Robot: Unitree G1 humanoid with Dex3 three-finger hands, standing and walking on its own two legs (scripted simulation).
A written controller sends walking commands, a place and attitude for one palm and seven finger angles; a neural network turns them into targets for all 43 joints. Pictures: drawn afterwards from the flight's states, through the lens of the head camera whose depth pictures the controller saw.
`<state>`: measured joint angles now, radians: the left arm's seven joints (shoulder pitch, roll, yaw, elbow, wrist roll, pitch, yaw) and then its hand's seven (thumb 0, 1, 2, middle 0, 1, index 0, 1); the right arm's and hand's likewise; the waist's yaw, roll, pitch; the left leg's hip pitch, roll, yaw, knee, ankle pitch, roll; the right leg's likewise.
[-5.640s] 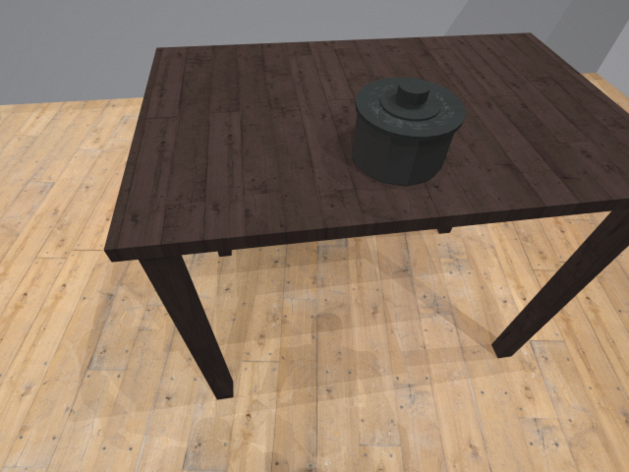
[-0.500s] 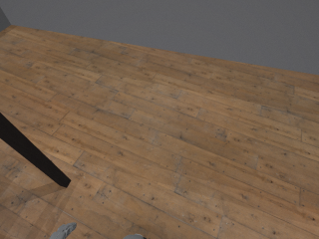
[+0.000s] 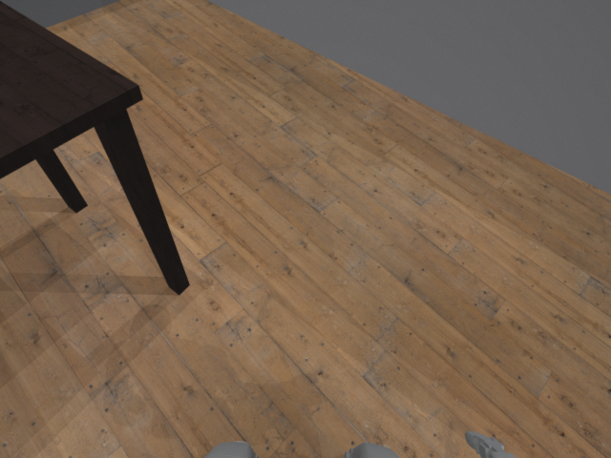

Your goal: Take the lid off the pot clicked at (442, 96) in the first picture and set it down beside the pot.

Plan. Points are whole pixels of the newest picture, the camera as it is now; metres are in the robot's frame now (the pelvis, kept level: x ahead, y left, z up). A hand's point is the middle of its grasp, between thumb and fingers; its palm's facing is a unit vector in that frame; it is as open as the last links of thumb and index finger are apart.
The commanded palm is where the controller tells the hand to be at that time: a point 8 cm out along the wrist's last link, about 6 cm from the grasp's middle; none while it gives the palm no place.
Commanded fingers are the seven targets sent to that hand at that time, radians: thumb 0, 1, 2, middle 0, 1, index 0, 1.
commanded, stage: turn to face it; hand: left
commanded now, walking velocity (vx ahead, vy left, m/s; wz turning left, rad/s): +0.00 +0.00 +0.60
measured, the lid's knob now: out of the picture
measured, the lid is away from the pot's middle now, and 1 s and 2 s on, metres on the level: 0.00 0.00 0.00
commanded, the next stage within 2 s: take the last steps up to it in 1.54 s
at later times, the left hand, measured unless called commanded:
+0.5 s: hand out of the picture +0.06 +0.19 -0.12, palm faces +0.30 -0.90 -0.32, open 7.4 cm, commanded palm none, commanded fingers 0.00 0.90 0.90 -0.20 -0.30 -0.20 -0.30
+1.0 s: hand out of the picture -0.05 +0.23 -0.15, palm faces +0.61 -0.74 -0.28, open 7.4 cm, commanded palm none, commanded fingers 0.00 0.90 0.90 -0.20 -0.30 -0.20 -0.30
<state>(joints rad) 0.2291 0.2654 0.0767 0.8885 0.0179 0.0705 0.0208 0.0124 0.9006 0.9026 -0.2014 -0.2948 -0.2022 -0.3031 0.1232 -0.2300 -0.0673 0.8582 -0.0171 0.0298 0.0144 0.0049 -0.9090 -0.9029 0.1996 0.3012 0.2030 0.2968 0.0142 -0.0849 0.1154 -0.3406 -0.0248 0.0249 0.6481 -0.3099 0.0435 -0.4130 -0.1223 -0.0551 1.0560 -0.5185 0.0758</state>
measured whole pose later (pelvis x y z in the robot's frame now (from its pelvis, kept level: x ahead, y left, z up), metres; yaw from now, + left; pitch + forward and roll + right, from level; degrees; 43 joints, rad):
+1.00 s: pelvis +0.02 +0.00 +0.01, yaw +36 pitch +1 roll +0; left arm 0.20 0.28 0.08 0.86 0.02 0.06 0.01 0.01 0.90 0.90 -0.20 -0.29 -0.20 -0.30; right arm 0.15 -0.22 -0.05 0.88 -0.02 0.05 0.01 0.00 -0.91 -0.90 0.20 0.30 0.21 0.30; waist 0.02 -0.03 0.09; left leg -0.28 -0.05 -0.08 0.52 -0.25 0.03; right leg -0.47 -0.09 0.00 0.99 -0.41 0.09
